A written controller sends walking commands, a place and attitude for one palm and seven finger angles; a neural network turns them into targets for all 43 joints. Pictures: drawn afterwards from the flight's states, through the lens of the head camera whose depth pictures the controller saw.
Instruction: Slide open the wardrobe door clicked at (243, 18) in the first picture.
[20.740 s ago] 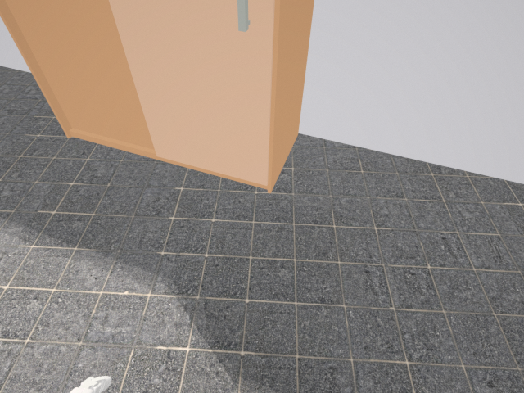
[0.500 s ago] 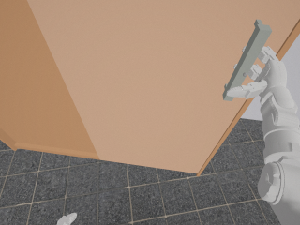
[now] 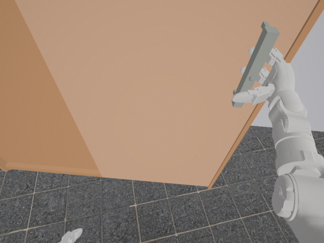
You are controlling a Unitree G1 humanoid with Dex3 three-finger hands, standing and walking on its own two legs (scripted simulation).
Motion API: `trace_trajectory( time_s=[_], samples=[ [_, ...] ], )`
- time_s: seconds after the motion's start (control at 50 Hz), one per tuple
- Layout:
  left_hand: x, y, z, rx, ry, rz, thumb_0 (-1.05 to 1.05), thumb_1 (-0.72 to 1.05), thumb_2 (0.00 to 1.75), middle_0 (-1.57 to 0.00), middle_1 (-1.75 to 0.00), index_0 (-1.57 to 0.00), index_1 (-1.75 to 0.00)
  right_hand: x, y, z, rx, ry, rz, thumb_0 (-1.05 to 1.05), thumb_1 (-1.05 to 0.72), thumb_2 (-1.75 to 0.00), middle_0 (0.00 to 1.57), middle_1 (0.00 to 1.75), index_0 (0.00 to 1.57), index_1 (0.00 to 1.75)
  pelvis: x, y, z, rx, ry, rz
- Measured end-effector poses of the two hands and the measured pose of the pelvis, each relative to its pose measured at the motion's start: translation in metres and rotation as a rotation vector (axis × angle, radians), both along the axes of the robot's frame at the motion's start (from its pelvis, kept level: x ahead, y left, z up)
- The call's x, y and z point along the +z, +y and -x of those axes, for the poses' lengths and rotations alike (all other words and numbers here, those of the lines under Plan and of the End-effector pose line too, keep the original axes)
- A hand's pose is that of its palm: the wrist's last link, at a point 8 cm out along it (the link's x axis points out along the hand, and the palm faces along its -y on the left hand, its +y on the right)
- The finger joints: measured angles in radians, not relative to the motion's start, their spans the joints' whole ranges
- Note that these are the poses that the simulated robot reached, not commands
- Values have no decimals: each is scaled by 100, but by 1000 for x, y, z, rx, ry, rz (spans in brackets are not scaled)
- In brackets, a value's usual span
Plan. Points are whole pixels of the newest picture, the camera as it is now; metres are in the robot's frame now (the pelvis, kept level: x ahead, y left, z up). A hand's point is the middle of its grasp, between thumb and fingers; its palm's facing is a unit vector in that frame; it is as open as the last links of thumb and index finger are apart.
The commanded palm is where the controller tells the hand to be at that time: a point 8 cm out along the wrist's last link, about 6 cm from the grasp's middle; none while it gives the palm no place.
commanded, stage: move the hooked fingers beside the handle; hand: right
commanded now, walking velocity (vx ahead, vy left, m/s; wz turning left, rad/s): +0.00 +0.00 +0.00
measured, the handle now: (249, 68) +0.53 -0.16 +0.17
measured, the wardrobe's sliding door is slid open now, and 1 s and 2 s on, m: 0.00 0.00 0.00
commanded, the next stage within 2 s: none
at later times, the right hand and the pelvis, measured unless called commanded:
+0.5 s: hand (248, 78) +0.47 -0.14 +0.18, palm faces -0.03 +1.00 +0.00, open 14.2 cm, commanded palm +0.44 -0.22 +0.18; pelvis +0.00 +0.00 +0.00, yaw +2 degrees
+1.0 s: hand (260, 80) +0.46 -0.17 +0.18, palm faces -0.01 +1.00 +0.02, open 14.3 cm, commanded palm +0.43 -0.24 +0.18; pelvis +0.00 +0.00 +0.00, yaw +3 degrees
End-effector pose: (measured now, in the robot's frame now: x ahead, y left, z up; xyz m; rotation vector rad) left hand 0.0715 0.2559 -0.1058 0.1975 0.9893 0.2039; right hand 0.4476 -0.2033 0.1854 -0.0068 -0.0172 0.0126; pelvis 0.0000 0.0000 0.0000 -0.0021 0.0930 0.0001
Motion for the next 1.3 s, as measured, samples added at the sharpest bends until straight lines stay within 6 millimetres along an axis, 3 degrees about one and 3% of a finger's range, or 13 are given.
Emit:
trace_trajectory(
  time_s=[0.32,0.76,0.96,1.16,1.3],
  samples=[
    [-3,1,24,52,20,10,1,90,90,-20,-30,-21,-30,-1,7,-2,8,-5,-2,-2,50,-30,29,120,27,119,1,1,3,27,-6,5],
    [8,16,19,104,-30,-19,1,90,90,-20,-30,-20,-30,-1,0,-1,30,-3,-15,-2,50,-30,29,119,28,114,2,5,2,58,-11,5],
    [8,16,15,104,-29,-19,1,90,90,-20,-30,-20,-30,0,-14,2,13,1,-20,-2,50,-30,27,115,26,114,2,4,0,57,-12,3],
    [6,12,10,54,-7,-30,1,90,90,-20,-30,-20,-30,3,-50,21,-32,-6,7,-2,50,-30,29,119,29,119,2,1,2,23,-17,-2],
    [7,5,3,7,-22,-45,1,90,90,-20,-30,-21,-30,3,-53,20,-10,20,-2,-2,50,-30,29,120,29,120,0,-3,7,-3,-12,-4]
  ],
)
